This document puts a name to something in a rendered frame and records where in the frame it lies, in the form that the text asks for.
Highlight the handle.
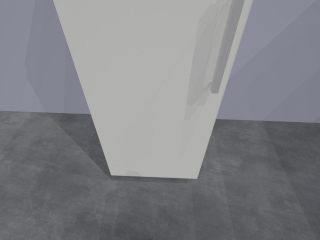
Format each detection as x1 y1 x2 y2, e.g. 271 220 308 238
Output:
210 0 245 94

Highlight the fridge door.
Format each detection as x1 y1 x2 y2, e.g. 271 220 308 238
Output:
53 0 252 179

